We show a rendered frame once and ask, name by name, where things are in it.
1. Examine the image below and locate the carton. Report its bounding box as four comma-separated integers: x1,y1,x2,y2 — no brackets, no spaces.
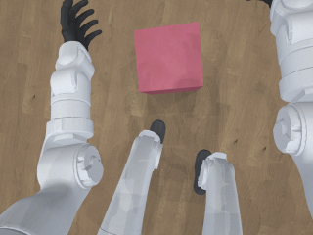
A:
134,22,203,95

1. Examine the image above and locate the left robot thigh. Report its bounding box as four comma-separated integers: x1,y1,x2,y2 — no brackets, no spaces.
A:
97,135,163,235

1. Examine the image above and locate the robot left upper arm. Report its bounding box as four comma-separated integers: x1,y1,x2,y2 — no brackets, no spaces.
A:
0,142,104,235

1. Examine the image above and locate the robot left forearm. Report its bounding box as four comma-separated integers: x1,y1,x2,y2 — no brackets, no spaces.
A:
37,41,95,184

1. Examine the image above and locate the robot left hand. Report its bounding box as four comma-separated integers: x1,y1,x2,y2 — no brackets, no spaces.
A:
60,0,102,52

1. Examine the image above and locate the robot right forearm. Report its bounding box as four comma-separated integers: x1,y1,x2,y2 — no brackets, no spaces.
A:
270,0,313,103

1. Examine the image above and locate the robot right foot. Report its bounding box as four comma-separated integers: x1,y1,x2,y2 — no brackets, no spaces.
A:
193,149,211,195

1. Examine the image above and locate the robot right upper arm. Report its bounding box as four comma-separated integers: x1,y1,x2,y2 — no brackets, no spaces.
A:
273,101,313,219

